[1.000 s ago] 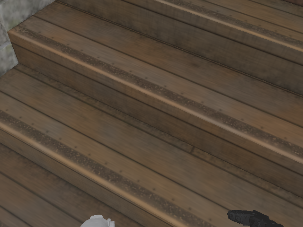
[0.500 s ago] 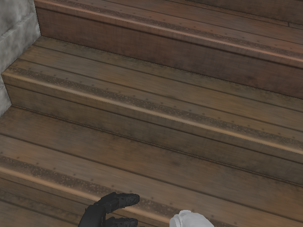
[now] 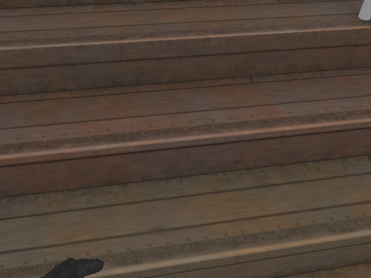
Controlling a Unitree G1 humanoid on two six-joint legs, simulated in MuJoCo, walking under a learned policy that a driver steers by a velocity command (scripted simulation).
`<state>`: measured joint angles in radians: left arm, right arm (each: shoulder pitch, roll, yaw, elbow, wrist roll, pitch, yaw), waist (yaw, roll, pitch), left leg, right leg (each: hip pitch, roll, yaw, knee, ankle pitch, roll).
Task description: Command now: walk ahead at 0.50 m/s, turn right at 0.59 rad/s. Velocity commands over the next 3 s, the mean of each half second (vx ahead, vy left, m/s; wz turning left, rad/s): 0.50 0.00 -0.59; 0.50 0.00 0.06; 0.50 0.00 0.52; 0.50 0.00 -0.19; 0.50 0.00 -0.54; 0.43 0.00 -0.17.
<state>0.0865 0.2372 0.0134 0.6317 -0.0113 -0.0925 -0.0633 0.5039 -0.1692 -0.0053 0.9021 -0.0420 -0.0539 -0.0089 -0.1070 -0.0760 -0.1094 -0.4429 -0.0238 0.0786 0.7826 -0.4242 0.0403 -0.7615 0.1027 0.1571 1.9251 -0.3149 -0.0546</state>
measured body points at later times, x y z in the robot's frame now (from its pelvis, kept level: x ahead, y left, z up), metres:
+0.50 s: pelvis +0.25 -0.05 +0.17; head +0.23 -0.03 +0.62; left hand +0.42 +0.16 +0.04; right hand +0.28 -0.31 +0.06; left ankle +0.19 +0.11 -0.26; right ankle +0.27 -0.12 -0.53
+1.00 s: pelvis +0.52 -0.04 +0.31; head +0.49 -0.04 +0.76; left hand +0.68 +0.16 +0.20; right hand +0.54 -0.29 +0.17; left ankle +0.57 -0.01 -0.37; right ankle +0.41 -0.17 -0.17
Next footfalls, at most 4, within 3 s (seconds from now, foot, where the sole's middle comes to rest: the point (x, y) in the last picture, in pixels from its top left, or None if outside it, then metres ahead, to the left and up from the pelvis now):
0.34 right None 0.31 -0.13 -0.57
0.84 left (174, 218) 0.61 -0.01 -0.41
1.38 right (222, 104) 0.93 -0.20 -0.24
1.92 left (110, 26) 1.16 0.16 -0.08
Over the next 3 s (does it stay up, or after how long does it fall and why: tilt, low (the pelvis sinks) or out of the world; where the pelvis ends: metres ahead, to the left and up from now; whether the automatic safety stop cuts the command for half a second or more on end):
stays up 1.57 -0.19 0.88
